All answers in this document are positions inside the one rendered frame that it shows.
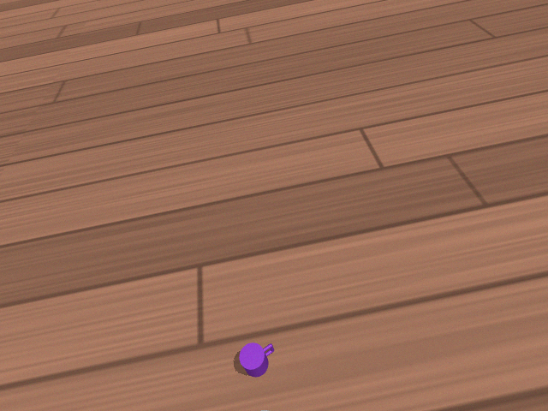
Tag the mug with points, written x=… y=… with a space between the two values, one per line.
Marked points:
x=253 y=358

